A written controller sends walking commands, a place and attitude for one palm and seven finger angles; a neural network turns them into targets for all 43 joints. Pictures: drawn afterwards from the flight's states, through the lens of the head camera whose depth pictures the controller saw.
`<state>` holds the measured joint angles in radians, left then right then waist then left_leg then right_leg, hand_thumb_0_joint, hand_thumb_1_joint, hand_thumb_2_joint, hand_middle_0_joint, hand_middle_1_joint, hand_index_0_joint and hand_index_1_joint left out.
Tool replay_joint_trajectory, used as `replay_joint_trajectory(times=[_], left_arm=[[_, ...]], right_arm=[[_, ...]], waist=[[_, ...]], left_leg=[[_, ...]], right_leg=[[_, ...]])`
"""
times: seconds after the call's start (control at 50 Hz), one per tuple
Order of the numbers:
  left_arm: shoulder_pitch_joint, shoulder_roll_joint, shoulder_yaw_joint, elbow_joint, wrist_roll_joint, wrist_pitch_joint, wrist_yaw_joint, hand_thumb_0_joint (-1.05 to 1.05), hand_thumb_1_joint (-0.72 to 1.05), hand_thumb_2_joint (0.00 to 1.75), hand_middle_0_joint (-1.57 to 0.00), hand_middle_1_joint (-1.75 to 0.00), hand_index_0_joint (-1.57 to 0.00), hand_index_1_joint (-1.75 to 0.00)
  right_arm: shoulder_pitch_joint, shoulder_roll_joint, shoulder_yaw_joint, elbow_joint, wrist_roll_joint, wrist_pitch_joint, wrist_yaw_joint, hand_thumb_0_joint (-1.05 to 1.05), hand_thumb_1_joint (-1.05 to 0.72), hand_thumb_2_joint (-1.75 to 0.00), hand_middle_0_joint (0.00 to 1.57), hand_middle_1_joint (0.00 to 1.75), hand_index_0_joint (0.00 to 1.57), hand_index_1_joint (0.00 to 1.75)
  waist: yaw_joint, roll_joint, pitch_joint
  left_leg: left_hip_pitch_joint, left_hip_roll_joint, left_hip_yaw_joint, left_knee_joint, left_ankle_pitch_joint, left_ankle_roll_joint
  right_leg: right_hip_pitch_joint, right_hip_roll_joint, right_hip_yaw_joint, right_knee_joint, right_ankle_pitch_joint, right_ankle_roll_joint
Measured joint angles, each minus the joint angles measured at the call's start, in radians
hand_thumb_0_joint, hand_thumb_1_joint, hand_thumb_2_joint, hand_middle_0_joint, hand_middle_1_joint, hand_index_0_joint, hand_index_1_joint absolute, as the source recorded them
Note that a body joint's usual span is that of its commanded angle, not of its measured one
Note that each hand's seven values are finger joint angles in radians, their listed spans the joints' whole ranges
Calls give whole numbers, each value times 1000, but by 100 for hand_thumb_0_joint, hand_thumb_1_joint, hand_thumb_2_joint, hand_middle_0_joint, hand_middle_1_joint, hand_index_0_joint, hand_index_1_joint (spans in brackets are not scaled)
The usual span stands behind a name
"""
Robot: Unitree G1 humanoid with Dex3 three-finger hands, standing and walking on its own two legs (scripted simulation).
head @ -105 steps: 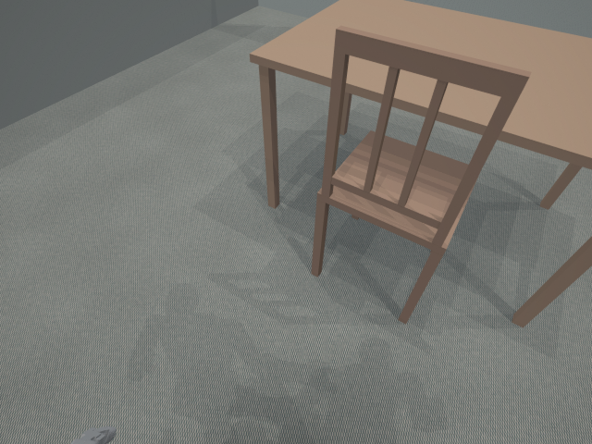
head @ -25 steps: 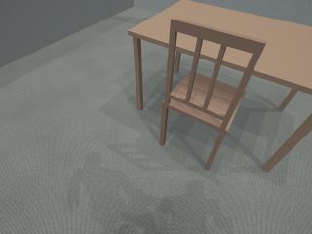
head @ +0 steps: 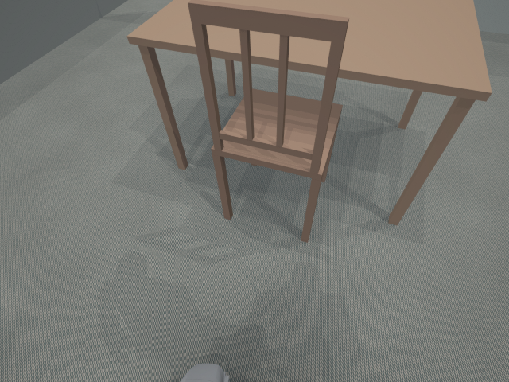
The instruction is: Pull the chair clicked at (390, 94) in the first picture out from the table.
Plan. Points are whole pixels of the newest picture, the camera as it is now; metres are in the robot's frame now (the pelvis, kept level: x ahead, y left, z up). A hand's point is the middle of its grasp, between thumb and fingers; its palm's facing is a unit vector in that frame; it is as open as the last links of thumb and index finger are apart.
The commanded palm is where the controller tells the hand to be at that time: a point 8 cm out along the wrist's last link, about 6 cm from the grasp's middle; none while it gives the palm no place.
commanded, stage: turn to face it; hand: left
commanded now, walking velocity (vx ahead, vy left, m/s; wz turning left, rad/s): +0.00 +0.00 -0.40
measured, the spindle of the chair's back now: (247, 91) +0.85 +0.11 -0.04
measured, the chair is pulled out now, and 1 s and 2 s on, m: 0.00 0.00 0.00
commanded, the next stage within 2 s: take the last steps up to it in 0.34 s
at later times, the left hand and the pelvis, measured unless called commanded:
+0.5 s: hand out of the picture +0.10 +0.24 -0.16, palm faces -0.15 -0.96 -0.23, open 7.4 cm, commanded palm none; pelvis +0.00 +0.05 +0.00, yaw -12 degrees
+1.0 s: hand out of the picture +0.09 +0.24 -0.19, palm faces -0.14 -0.98 -0.15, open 7.4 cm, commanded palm none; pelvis +0.13 +0.06 -0.02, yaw -13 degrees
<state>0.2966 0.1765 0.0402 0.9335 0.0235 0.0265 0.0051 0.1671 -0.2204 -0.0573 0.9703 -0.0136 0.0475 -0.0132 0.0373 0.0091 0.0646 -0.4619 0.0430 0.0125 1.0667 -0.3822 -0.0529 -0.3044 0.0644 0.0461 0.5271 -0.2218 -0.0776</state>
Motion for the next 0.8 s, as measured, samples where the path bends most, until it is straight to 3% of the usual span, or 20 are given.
replay_joint_trajectory(times=[0.16, 0.26, 0.28, 0.34, 0.4, 0.44, 0.54, 0.58, 0.62, 0.66, 0.72, 0.8], left_arm=[[8, 10, 19, 0, 6, 4, -1, 0, 90, 90, -20, -30, -20, -30], [-7, 37, 32, -1, 5, 13, 3, 0, 90, 90, -20, -30, -20, -30], [-8, 42, 34, -4, 2, 16, 3, 0, 90, 90, -20, -30, -20, -30], [-36, 70, 46, 7, 5, 26, -1, 1, 91, 90, -20, -30, -20, -30], [-53, 88, 54, 6, 8, 21, -10, 1, 91, 90, -20, -30, -20, -30], [-60, 88, 51, 6, 5, 20, -12, 1, 91, 90, -20, -30, -20, -30], [-76, 63, 32, 17, 3, 17, -17, 0, 91, 90, -20, -30, -19, -30], [-77, 49, 24, 22, 4, 6, -22, 1, 91, 90, -20, -30, -19, -30], [-76, 35, 17, 25, 7, -20, -22, 0, 91, 90, -20, -30, -20, -30], [-70, 5, 6, 35, 4, -42, -16, 0, 91, 90, -20, -30, -20, -30], [-18, -24, 0, 53, 2, -63, -5, 0, 91, 90, -20, -30, -20, -30], [54, -34, 2, 101, 5, -71, 4, 0, 92, 90, -20, -30, -20, -30]], right_arm=[[4, 2, -4, -14, 5, -10, -9, 1, -91, -89, 20, 30, 20, 30], [22, 7, 4, -25, 13, -34, -17, 0, -91, -89, 20, 30, 20, 30], [33, 5, 8, -32, 11, -44, -18, 0, -91, -89, 20, 30, 20, 30], [58, 29, 20, -30, 0, -47, -20, 0, -91, -89, 20, 30, 20, 30], [84, 45, 35, -15, -8, -45, -24, 0, -91, -89, 20, 30, 21, 30], [93, 50, 38, -4, -9, -46, -26, 0, -91, -89, 20, 30, 21, 30], [118, 49, 35, 24, -16, -55, -17, 0, -91, -89, 20, 30, 21, 30], [141, 45, 32, 41, -15, -56, -12, 0, -91, -89, 20, 30, 21, 30], [171, 39, 28, 60, -8, -55, -5, 0, -91, -89, 20, 30, 21, 30], [186, 26, 21, 91, -9, -38, 3, 0, -91, -89, 20, 30, 21, 30], [197, 18, 9, 121, -13, -24, 18, 1, -91, -89, 20, 30, 20, 30], [189, 20, -4, 106, -12, -30, 31, 1, -91, -89, 20, 30, 20, 30]], waist=[[7, -21, -36], [5, -32, -61], [-4, -26, -70], [-20, -57, -67], [-21, -67, -60], [-22, -62, -52], [-46, -26, -34], [-53, -14, -38], [-52, -6, -45], [-53, 27, -45], [-44, 29, -64], [-50, 11, -76]], left_leg=[[71, -11, -20, -216, -10, 7], [196, -31, -19, -501, 47, 35], [223, -25, -27, -571, 76, 47], [232, -34, -9, -573, 93, 57], [268, -27, 13, -611, 101, 61], [287, -20, 30, -625, 104, 62], [305, 7, 65, -597, 74, 56], [299, 16, 75, -558, 46, 48], [263, 21, 77, -464, -20, 48], [189, 26, 44, -285, -110, 58], [73, 22, 42, -89, -55, 61], [-27, 46, 64, -80, 78, 45]], right_leg=[[-2, 23, 80, -79, 62, 16], [-26, 44, 115, -66, 66, 44], [-43, 54, 112, -40, 52, 50], [-120, 36, 72, 182, -136, 77], [-176, 2, 20, 403, -157, 100], [-171, -26, -8, 431, -162, 110], [-53, -67, -67, 228, -208, 97], [18, -68, -85, 111, -169, 84], [69, -66, -88, 15, -86, 61], [78, -52, -107, 35, -86, 52], [131, -53, -106, -27, -97, 48], [204, -67, -100, -135, -67, 64]])
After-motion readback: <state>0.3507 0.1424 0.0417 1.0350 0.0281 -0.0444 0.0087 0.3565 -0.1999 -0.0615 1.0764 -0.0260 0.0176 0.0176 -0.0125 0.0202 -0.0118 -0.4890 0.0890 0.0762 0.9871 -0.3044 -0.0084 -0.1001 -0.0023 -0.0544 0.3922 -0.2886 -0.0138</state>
